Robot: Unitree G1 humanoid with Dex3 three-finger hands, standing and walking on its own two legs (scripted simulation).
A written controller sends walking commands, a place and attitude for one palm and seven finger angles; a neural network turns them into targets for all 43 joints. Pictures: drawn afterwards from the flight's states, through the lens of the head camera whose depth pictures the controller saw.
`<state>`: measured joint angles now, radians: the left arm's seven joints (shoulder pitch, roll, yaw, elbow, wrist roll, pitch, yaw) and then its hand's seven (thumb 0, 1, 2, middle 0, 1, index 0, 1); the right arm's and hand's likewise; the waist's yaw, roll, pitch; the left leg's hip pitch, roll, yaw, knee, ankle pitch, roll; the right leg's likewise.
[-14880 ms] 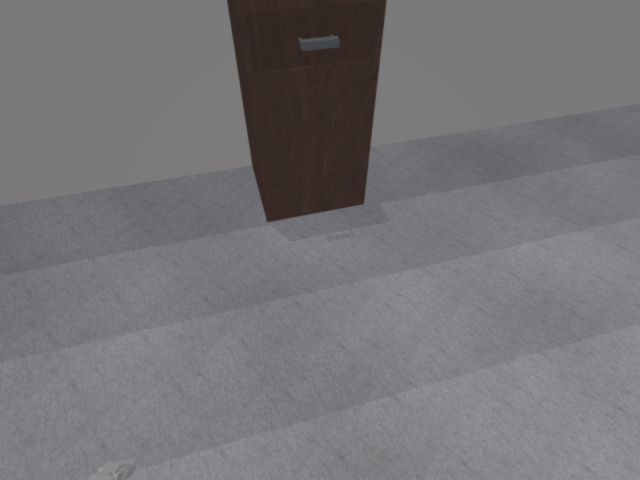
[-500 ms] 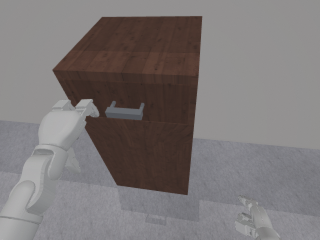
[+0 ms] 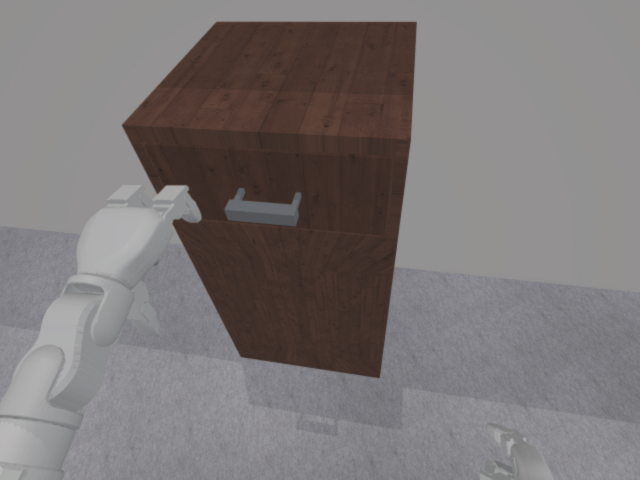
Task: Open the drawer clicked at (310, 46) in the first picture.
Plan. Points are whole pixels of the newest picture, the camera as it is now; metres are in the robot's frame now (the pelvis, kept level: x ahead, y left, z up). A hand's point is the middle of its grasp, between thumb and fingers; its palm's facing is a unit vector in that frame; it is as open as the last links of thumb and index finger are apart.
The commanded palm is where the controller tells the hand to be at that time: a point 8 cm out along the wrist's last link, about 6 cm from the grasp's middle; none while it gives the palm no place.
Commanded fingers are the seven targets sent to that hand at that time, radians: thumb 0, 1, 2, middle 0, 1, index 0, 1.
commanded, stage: move the hooked fingers above the handle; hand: left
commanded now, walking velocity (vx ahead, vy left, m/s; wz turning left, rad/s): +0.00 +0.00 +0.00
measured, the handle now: (265, 203) +0.54 +0.18 +0.01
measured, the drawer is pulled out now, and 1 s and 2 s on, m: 0.00 0.00 0.00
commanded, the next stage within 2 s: none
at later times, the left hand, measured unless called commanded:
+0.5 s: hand (183, 235) +0.37 +0.23 +0.11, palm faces +0.04 -0.04 -1.00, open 13.8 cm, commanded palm +0.34 +0.23 +0.16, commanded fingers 0.00 -0.50 0.30 -0.30 -1.20 -0.30 -1.20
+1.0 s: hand (213, 220) +0.42 +0.22 +0.08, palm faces -0.04 -0.02 -1.00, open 13.8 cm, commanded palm +0.40 +0.21 +0.14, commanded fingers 0.00 -0.50 0.30 -0.30 -1.20 -0.30 -1.20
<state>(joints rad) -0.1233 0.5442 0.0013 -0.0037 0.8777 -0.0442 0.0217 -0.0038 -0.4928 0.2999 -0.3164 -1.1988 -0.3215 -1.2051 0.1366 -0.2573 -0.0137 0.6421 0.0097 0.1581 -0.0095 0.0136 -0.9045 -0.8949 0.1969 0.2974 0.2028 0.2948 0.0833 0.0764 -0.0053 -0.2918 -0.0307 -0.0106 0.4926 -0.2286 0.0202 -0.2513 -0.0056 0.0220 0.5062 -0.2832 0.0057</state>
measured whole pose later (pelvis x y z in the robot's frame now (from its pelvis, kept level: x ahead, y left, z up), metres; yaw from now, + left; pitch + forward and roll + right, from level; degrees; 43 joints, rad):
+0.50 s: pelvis +0.00 +0.00 +0.00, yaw +0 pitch +3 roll +0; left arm -0.37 0.52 -0.06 0.31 0.92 -0.01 0.02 0.00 -0.49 0.30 -0.31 -1.20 -0.32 -1.20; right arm 0.17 -0.25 -0.01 0.65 0.02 0.16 -0.03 0.01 -0.90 -0.89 0.20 0.30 0.20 0.29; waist 0.04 0.07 -0.03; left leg -0.33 -0.02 -0.01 0.50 -0.23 0.01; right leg -0.30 0.00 0.03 0.52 -0.29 0.00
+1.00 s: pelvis +0.02 -0.01 -0.01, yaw -1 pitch +8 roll +0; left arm -0.49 0.50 -0.11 0.49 0.96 0.04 0.03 0.00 -0.49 0.30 -0.31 -1.20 -0.32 -1.20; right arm 0.21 -0.25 -0.03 0.64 0.02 0.17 -0.03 0.01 -0.90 -0.89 0.20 0.30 0.20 0.29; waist 0.02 0.06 -0.08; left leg -0.41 -0.01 -0.01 0.57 -0.29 0.01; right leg -0.38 0.01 0.03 0.59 -0.34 -0.01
